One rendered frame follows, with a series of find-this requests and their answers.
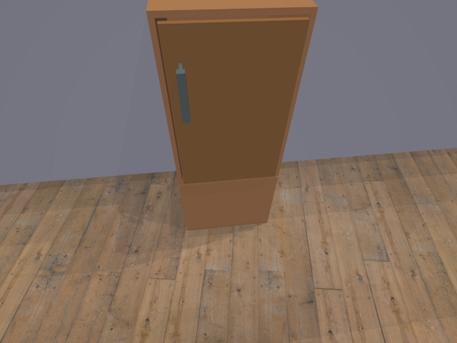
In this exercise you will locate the cupboard door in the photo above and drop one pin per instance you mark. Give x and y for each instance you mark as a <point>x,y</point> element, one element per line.
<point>240,77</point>

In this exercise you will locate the handle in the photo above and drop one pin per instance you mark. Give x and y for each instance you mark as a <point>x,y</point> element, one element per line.
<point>183,94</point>

